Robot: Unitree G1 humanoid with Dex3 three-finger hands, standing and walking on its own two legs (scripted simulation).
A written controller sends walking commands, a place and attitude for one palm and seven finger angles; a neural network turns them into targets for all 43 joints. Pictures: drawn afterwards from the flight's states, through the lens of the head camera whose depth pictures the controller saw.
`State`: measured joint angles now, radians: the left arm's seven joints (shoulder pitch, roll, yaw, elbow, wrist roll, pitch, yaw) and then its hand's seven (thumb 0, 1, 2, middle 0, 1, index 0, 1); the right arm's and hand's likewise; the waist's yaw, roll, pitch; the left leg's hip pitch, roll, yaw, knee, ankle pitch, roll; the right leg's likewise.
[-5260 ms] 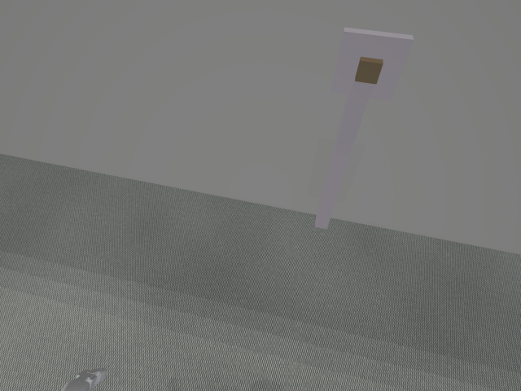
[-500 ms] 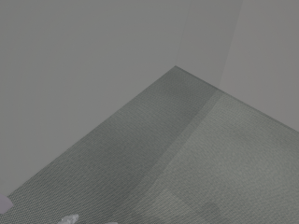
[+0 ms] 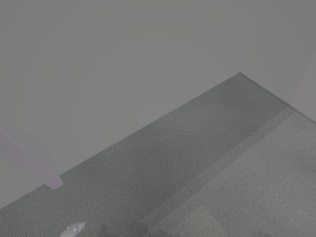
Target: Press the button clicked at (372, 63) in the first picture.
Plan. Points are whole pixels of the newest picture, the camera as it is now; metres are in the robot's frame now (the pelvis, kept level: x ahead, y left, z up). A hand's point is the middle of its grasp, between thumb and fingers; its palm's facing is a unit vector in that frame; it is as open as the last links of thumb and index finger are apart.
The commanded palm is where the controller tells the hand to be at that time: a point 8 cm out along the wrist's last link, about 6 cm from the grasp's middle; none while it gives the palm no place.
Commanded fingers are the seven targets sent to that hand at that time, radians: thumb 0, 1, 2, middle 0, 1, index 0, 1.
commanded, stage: turn to face it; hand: left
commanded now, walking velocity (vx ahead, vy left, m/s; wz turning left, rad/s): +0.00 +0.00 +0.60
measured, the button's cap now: out of the picture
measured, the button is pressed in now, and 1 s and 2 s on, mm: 0 0 0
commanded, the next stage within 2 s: take the last steps up to it in 1.00 s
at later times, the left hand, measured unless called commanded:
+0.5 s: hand out of the picture -0.06 +0.18 -0.16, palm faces +0.37 -0.89 -0.25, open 7.4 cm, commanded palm none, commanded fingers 0.00 0.90 0.90 -0.20 -0.30 -0.20 -0.30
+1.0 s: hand out of the picture -0.05 +0.23 -0.16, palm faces +0.52 -0.82 -0.23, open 7.4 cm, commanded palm none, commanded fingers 0.00 0.90 0.90 -0.20 -0.30 -0.20 -0.30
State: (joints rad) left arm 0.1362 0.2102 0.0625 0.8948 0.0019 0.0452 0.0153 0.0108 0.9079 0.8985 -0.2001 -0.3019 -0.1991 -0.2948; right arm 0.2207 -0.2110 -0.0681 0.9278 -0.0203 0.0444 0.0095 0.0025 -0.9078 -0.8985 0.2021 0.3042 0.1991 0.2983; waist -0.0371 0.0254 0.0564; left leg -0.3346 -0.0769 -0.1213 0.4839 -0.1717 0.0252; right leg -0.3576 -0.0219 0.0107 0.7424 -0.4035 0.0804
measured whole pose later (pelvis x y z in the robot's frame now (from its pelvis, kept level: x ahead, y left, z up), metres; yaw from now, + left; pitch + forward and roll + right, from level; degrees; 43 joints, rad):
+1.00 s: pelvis -0.03 +0.00 +0.01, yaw +31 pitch +0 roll +0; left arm 0.16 0.22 0.05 0.93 0.01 0.06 0.02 0.01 0.91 0.90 -0.20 -0.30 -0.20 -0.29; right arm 0.24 -0.17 -0.03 0.96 -0.02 0.03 0.00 0.00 -0.91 -0.90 0.20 0.30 0.20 0.30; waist -0.02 -0.02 0.05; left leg -0.20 -0.05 -0.01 0.43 -0.22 0.05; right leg -0.40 -0.07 -0.02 0.91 -0.41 0.10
